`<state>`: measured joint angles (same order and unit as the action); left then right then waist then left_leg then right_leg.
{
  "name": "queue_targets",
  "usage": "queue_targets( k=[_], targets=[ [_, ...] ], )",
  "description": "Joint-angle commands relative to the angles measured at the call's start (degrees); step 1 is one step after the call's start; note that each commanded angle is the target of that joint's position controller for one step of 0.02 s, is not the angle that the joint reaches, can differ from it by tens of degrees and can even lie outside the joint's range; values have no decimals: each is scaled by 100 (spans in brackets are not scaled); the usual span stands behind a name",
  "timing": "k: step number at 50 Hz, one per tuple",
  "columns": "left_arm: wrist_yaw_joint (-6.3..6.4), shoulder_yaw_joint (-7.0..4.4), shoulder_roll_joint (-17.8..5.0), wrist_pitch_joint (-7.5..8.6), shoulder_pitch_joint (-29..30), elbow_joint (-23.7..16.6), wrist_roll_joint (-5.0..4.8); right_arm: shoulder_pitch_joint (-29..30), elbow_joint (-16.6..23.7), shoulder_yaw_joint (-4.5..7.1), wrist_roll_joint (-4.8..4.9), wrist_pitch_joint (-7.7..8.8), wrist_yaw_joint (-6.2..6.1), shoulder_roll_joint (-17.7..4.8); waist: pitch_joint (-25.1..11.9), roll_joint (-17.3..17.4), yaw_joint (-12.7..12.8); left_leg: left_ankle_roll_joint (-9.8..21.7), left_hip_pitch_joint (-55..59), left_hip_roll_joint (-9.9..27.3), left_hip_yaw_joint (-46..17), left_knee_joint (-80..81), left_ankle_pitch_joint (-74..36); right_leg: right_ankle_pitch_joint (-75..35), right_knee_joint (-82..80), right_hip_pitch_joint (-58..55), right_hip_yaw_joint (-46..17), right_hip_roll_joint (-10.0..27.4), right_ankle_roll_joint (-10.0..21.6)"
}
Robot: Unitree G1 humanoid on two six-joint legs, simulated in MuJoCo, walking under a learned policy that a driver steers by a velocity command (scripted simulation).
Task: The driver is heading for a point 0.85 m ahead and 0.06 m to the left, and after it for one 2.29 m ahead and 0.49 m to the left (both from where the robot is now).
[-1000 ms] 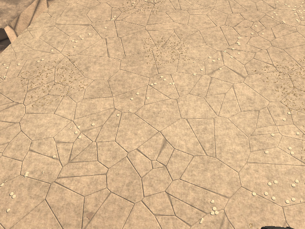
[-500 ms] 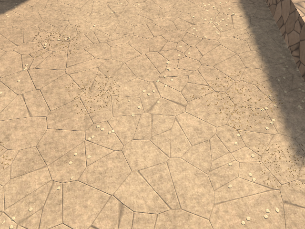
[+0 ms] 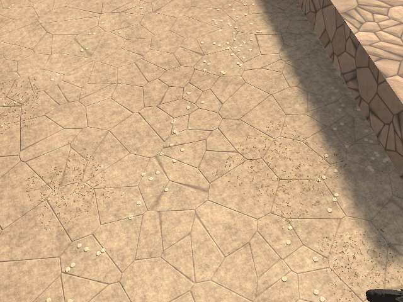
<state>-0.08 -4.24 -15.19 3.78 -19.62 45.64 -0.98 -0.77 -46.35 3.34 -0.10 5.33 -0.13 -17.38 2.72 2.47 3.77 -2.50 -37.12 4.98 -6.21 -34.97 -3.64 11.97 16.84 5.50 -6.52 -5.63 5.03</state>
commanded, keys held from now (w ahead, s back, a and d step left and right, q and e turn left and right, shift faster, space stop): w+e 0.12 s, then w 0.50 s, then w+q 0.38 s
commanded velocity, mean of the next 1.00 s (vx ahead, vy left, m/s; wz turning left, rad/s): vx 0.50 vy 0.00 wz -0.09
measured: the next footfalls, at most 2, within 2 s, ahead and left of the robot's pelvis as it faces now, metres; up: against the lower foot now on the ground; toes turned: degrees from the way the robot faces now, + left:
left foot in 0.16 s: +0.29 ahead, +0.14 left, +0.00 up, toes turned -9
right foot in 0.66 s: +0.51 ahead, -0.15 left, +0.00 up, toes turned -12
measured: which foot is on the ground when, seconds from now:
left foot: up 0.00-0.14, down 0.16-0.68, up 0.70-1.00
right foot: down 0.00-0.16, up 0.18-0.64, down 0.66-1.00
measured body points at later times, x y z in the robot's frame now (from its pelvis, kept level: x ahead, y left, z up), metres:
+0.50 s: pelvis +0.29 +0.04 +0.00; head +0.32 +0.03 +0.45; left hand +0.53 +0.24 -0.09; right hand +0.23 -0.24 -0.13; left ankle +0.25 +0.15 -0.75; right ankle +0.41 -0.15 -0.70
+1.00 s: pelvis +0.55 -0.06 +0.00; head +0.56 -0.06 +0.44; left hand +0.60 +0.22 -0.13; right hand +0.68 -0.34 -0.12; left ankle +0.72 +0.10 -0.68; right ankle +0.48 -0.15 -0.75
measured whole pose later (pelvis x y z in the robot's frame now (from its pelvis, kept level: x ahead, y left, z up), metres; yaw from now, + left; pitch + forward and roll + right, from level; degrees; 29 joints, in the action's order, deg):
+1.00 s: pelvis +0.55 -0.06 +0.00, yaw -2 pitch +1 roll -2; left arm 0.0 -3.8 -15.4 5.6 -19.0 48.1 1.0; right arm -10.0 -46.8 3.6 1.1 2.3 1.3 -17.0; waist 0.8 2.6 2.8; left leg -0.3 -40.5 6.1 -3.8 -47.6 -1.0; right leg 13.1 12.6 0.5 10.9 -2.0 2.2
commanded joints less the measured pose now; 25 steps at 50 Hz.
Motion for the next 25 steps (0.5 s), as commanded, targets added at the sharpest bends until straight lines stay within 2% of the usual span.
queue_targets(
  k=[1,3,5,6,7,8,9,10,11,12,13,14,15,17,20,23,25],
  targets=[
    [45,-234,-905,71,-169,-192,-53,546,533,33,31,115,58,-294,-96,-872,39,63,912,-382,267,549,-585,-693,-376,688,-848,1141,594],
    [106,-249,-944,11,-144,-205,-48,611,621,86,59,195,114,-516,-113,-861,-47,93,823,-361,90,745,-201,-655,5,254,-1219,1349,579],
    [166,-265,-972,-51,-117,-231,-20,430,606,124,69,265,155,-638,-148,-932,-176,190,979,-365,68,813,380,-870,370,-35,-1531,1514,542],
    [176,-263,-958,-86,-74,-258,-11,150,543,155,68,298,154,-687,-238,-1014,-313,278,1327,-411,160,888,638,-1122,613,-77,-1622,1489,496],
    [167,-202,-813,-103,-26,-294,16,-475,373,234,29,327,133,-814,-589,-977,-608,445,2125,-425,299,1069,609,-1599,1199,-62,-1455,1227,362],
    [133,-72,-513,-96,-78,-369,93,-1301,271,296,-82,348,106,-1046,-1413,-634,-936,794,3572,260,-276,841,774,-1268,2570,458,-1096,892,185],
    [112,47,-96,-30,-963,-435,-37,-2047,89,445,-156,279,95,-1554,-2269,1040,-696,1752,5742,1525,-2757,1134,1774,719,4608,2511,-358,14,-294],
    [120,47,-415,8,-1228,-311,-150,-2166,-40,370,22,243,170,-1161,-2267,1516,-702,1951,5924,1875,-4183,1778,3064,2161,5550,3497,-458,158,-348],
    [121,-58,-870,5,-685,-309,-177,-1804,68,246,86,221,178,-702,-1367,751,-811,1681,5197,1631,-3433,1895,3376,1741,5881,3830,-545,426,-350],
    [134,-66,-931,-2,-150,-418,-104,-1454,149,183,39,173,173,-533,-863,213,-780,1479,4418,1378,-2560,1916,2873,1318,5800,3726,-297,660,-351],
    [133,-68,-863,17,225,-534,-10,-1213,135,141,-9,142,176,-437,-418,52,-686,1446,3677,1139,-1976,2059,2144,1039,5434,3616,-203,811,-346],
    [113,-82,-792,18,301,-575,26,-1123,117,96,-65,149,165,-340,-311,175,-541,1398,3287,954,-1562,2165,1615,829,5110,3378,-179,993,-315],
    [89,-61,-672,11,243,-574,14,-1124,77,85,-75,157,163,-320,-299,292,-462,1398,3073,827,-1300,2277,1275,741,4889,3161,-94,1063,-309],
    [61,2,-453,-3,246,-607,25,-1259,-26,108,-1,191,157,-420,-322,330,-412,1535,2965,801,-950,2465,727,644,4449,3116,99,1151,-351],
    [36,91,-326,32,777,-825,85,-1400,-122,169,62,176,110,-683,-244,173,-514,1612,3001,818,-545,2686,225,-40,3460,3272,272,1251,-457],
    [-28,151,-242,84,1329,-954,51,-1573,-202,168,113,99,79,-772,-151,164,-691,1419,2956,588,-18,2720,83,-975,2374,2961,491,1123,-482],
    [-73,162,-255,101,1683,-1048,13,-1821,-297,160,141,54,80,-821,-94,179,-833,1360,3024,589,100,2665,101,-1295,1925,2749,615,995,-499]
  ],
)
